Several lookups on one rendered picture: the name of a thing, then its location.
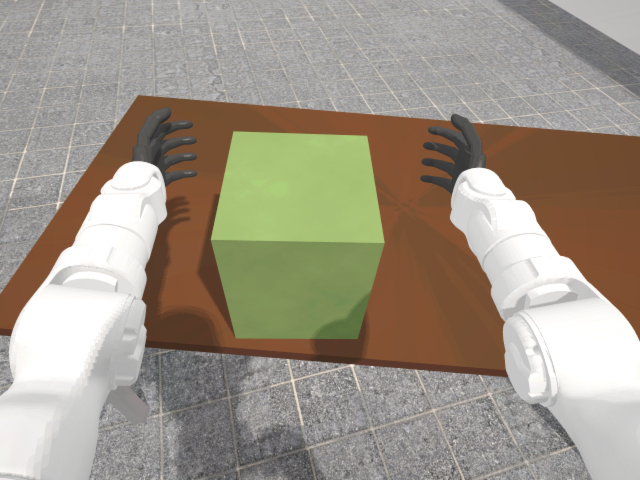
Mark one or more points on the robot left hand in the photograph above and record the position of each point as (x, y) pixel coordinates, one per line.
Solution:
(151, 147)

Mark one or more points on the robot right forearm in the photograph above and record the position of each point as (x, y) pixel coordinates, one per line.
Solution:
(522, 265)

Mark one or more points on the right robot upper arm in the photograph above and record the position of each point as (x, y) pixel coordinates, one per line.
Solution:
(580, 360)

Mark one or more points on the robot right hand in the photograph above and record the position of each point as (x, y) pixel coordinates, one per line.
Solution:
(468, 155)

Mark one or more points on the carton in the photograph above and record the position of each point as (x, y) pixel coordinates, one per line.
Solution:
(297, 235)

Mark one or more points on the table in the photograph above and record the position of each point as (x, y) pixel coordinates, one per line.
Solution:
(430, 307)

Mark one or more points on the left robot upper arm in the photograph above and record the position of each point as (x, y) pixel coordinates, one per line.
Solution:
(77, 344)

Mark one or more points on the robot left forearm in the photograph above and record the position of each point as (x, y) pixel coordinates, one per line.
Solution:
(114, 243)

